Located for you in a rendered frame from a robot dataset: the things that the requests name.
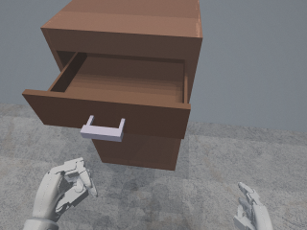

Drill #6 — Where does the left robot forearm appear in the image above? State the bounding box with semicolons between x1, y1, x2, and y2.
23;218;59;230

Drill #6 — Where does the cabinet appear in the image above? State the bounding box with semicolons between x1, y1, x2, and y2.
40;0;203;171

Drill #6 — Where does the handle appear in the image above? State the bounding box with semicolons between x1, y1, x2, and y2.
80;115;126;142

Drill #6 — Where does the drawer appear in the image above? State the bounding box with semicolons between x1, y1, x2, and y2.
22;52;191;139

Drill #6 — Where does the robot left hand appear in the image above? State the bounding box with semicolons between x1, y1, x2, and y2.
32;157;99;222

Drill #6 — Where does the robot right hand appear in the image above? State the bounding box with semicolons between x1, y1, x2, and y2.
234;182;274;230

